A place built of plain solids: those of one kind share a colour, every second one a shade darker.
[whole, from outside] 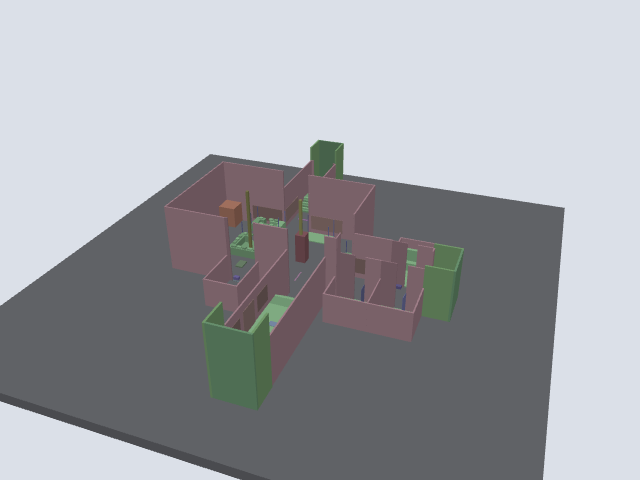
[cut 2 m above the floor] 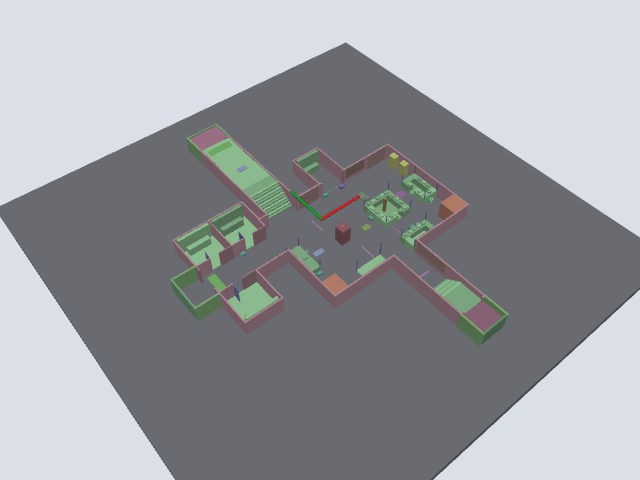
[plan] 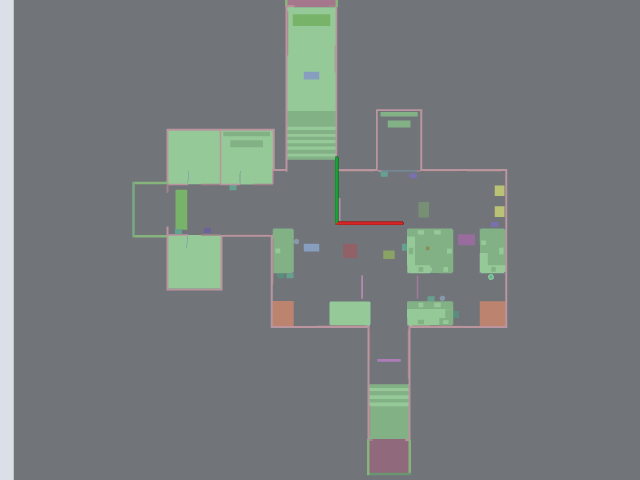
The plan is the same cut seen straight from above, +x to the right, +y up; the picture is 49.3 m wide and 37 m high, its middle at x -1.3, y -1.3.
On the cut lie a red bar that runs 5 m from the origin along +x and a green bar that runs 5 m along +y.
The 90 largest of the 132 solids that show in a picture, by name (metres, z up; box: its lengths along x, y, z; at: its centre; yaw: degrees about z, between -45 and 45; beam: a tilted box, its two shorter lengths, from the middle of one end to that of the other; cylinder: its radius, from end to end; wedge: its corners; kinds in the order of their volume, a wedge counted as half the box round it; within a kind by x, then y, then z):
{
 "piece_1": {"box": [3.62, 0.35, 2.05], "at": [-10.97, -4.8, 1.1]},
 "piece_2": {"box": [2.52, 0.55, 0.95], "at": [-10.97, -4.05, 0.56]},
 "piece_3": {"box": [4.02, 4.14, 0.18], "at": [-10.97, -2.98, 0.04]},
 "piece_4": {"box": [4.02, 4.14, 0.18], "at": [-10.97, 5.06, 0.04]},
 "piece_5": {"box": [2.52, 0.55, 0.95], "at": [-10.97, 6.12, 0.56]},
 "piece_6": {"box": [3.62, 0.35, 2.05], "at": [-10.97, 6.88, 1.1]},
 "piece_7": {"box": [4.02, 4.14, 0.18], "at": [-6.95, 5.06, 0.04]},
 "piece_8": {"box": [2.52, 0.55, 0.95], "at": [-6.95, 6.12, 0.56]},
 "piece_9": {"box": [3.62, 0.35, 2.05], "at": [-6.95, 6.88, 1.1]},
 "piece_10": {"box": [1.62, 3.45, 0.95], "at": [-4.14, -2.14, 0.42]},
 "piece_11": {"box": [3.71, 0.25, 0.61], "at": [-1.96, 5.52, 0.25]},
 "piece_12": {"box": [3.71, 0.25, 0.8], "at": [-1.96, 5.78, 0.35]},
 "piece_13": {"box": [3.71, 0.25, 0.98], "at": [-1.96, 6.03, 0.44]},
 "piece_14": {"box": [3.71, 0.25, 1.17], "at": [-1.96, 6.29, 0.53]},
 "piece_15": {"box": [3.71, 0.25, 1.36], "at": [-1.96, 6.54, 0.63]},
 "piece_16": {"box": [3.71, 0.25, 1.54], "at": [-1.96, 6.79, 0.72]},
 "piece_17": {"box": [3.71, 0.25, 1.73], "at": [-1.96, 7.05, 0.81]},
 "piece_18": {"box": [3.71, 0.25, 1.92], "at": [-1.96, 7.3, 0.91]},
 "piece_19": {"box": [3.69, 1.21, 1.92], "at": [-1.96, 8.03, 0.91]},
 "piece_20": {"box": [3.69, 8.01, 1.92], "at": [-1.96, 12.64, 0.91]},
 "piece_21": {"box": [3.17, 1.88, 0.17], "at": [1.02, -6.97, 0.04]},
 "piece_22": {"box": [3.0, 2.53, 1.32], "at": [4.02, -15.38, 0.61]},
 "piece_23": {"box": [3.02, 0.28, 1.32], "at": [4.02, -13.97, 0.61]},
 "piece_24": {"box": [3.02, 0.28, 1.11], "at": [4.02, -13.69, 0.5]},
 "piece_25": {"box": [3.02, 0.28, 0.9], "at": [4.02, -13.41, 0.4]},
 "piece_26": {"box": [3.02, 0.28, 0.68], "at": [4.02, -13.13, 0.29]},
 "piece_27": {"box": [1.77, 0.55, 0.95], "at": [4.8, 7.64, 0.42]},
 "piece_28": {"box": [2.87, 0.35, 2.05], "at": [4.8, 8.39, 0.97]},
 "piece_29": {"box": [0.62, 2.21, 0.95], "at": [5.72, -2.14, 0.42]},
 "piece_30": {"box": [1.77, 0.62, 0.95], "at": [6.3, -7.62, 0.42]},
 "piece_31": {"box": [1.77, 0.62, 0.95], "at": [6.3, -3.55, 0.42]},
 "piece_32": {"box": [3.52, 1.88, 0.17], "at": [7.19, -6.97, 0.04]},
 "piece_33": {"box": [3.56, 0.62, 0.95], "at": [7.19, -6.32, 0.42]},
 "piece_34": {"box": [3.52, 3.41, 0.17], "at": [7.19, -2.14, 0.04]},
 "piece_35": {"box": [3.56, 0.62, 0.95], "at": [7.19, -0.72, 0.42]},
 "piece_36": {"box": [1.09, 0.62, 0.95], "at": [8.43, -7.62, 0.42]},
 "piece_37": {"box": [1.09, 0.62, 0.95], "at": [8.43, -3.55, 0.42]},
 "piece_38": {"box": [0.62, 2.21, 0.95], "at": [8.66, -2.14, 0.42]},
 "piece_39": {"box": [1.97, 0.62, 0.95], "at": [12.0, -3.55, 0.42]},
 "piece_40": {"box": [1.93, 3.41, 0.17], "at": [12.0, -2.14, 0.04]},
 "piece_41": {"box": [1.97, 0.62, 0.95], "at": [12.0, -0.72, 0.42]},
 "piece_42": {"box": [0.62, 2.21, 0.95], "at": [12.67, -2.14, 0.42]},
 "wall_1": {"box": [0.15, 4.29, 3.18], "at": [-13.06, -3.05, 1.54]},
 "wall_2": {"box": [0.15, 4.29, 3.18], "at": [-13.06, 5.13, 1.54]},
 "wall_3": {"box": [1.51, 0.12, 5.13], "at": [-12.23, -0.91, 2.51]},
 "wall_4": {"box": [1.51, 0.12, 5.13], "at": [-12.23, 2.99, 2.51]},
 "wall_5": {"box": [4.17, 0.15, 3.18], "at": [-11.05, 7.2, 1.54]},
 "wall_6": {"box": [4.32, 0.15, 3.18], "at": [-10.97, -5.12, 1.54]},
 "wall_7": {"box": [1.51, 0.12, 5.13], "at": [-9.72, -0.91, 2.51]},
 "wall_8": {"box": [1.51, 0.12, 5.13], "at": [-9.72, 2.99, 2.51]},
 "wall_9": {"box": [0.12, 4.14, 3.18], "at": [-8.96, 5.06, 1.54]},
 "wall_10": {"box": [0.15, 4.26, 3.18], "at": [-8.89, -3.07, 1.54]},
 "wall_11": {"box": [1.51, 0.12, 5.13], "at": [-8.21, 2.99, 2.51]},
 "wall_12": {"box": [4.06, 0.15, 5.13], "at": [-6.93, -0.98, 2.51]},
 "wall_13": {"box": [4.17, 0.15, 3.18], "at": [-6.88, 7.2, 1.54]},
 "wall_14": {"box": [1.51, 0.12, 5.13], "at": [-5.7, 2.99, 2.51]},
 "wall_15": {"box": [0.15, 7.17, 7.26], "at": [-5.02, -4.49, 3.58]},
 "wall_16": {"box": [0.12, 1.04, 7.26], "at": [-4.95, 3.51, 3.58]},
 "wall_17": {"box": [0.15, 3.25, 3.18], "at": [-4.87, 5.65, 1.54]},
 "wall_18": {"box": [1.18, 0.15, 7.26], "at": [-4.39, 4.1, 3.58]},
 "wall_19": {"box": [0.15, 4.69, 5.12], "at": [-3.88, 6.33, 2.51]},
 "wall_20": {"box": [0.15, 8.2, 5.13], "at": [-3.88, 12.7, 2.51]},
 "wall_21": {"box": [7.61, 0.15, 7.26], "at": [-1.29, -8.0, 3.58]},
 "wall_22": {"box": [0.15, 4.69, 5.12], "at": [-0.04, 6.33, 2.51]},
 "wall_23": {"box": [0.15, 8.2, 5.13], "at": [-0.04, 12.7, 2.51]},
 "wall_24": {"box": [3.27, 0.15, 7.26], "at": [1.52, 4.1, 3.58]},
 "wall_25": {"box": [0.15, 8.91, 5.13], "at": [2.44, -12.34, 2.51]},
 "wall_26": {"box": [0.15, 4.73, 3.05], "at": [3.09, 6.42, 1.48]},
 "wall_27": {"box": [3.57, 0.15, 3.05], "at": [4.8, 8.71, 1.48]},
 "wall_28": {"box": [0.15, 8.91, 5.13], "at": [5.6, -12.34, 2.51]},
 "wall_29": {"box": [0.15, 4.73, 3.05], "at": [6.51, 6.42, 1.48]},
 "wall_30": {"box": [7.61, 0.15, 7.26], "at": [9.33, -8.0, 3.58]},
 "wall_31": {"box": [6.7, 0.15, 7.26], "at": [9.78, 4.1, 3.58]},
 "wall_32": {"box": [0.15, 12.25, 7.26], "at": [13.06, -1.95, 3.58]},
 "street_1": {"box": [3.69, 2.6, 1.92], "at": [-1.96, 17.95, 0.91]},
 "street_2": {"box": [3.0, 2.6, 1.32], "at": [4.02, -17.94, 0.61]},
 "wing_1": {"box": [2.78, 0.2, 5.55], "at": [-14.39, -1.01, 2.73]},
 "wing_2": {"box": [2.78, 0.2, 5.55], "at": [-14.39, 3.09, 2.73]},
 "wing_3": {"box": [0.2, 2.78, 7.42], "at": [-3.9, 18.06, 3.66]},
 "wing_4": {"box": [0.2, 2.78, 7.42], "at": [-0.01, 18.06, 3.66]},
 "wing_5": {"box": [0.2, 2.78, 6.82], "at": [2.42, -18.05, 3.36]},
 "wing_6": {"box": [0.2, 2.78, 6.82], "at": [5.62, -18.05, 3.36]},
 "store_1": {"box": [1.62, 1.92, 2.45], "at": [-4.14, -6.97, 1.18]},
 "store_2": {"box": [1.97, 1.92, 2.45], "at": [12.0, -6.97, 1.18]},
 "opp_1": {"box": [0.2, 4.29, 5.55], "at": [-15.68, 1.04, 2.73]},
 "opp_2": {"box": [4.09, 0.2, 7.42], "at": [-1.96, 19.35, 3.66]},
 "opp_3": {"box": [3.4, 0.2, 6.82], "at": [4.02, -19.34, 3.36]},
 "pillar_1": {"box": [1.1, 1.1, 3.25], "at": [1.02, -2.14, 1.57]},
 "rollcage_1": {"box": [0.74, 0.82, 1.73], "at": [12.54, 0.89, 0.81]},
 "rollcage_2": {"box": [0.74, 0.82, 1.73], "at": [12.54, 2.5, 0.81]}
}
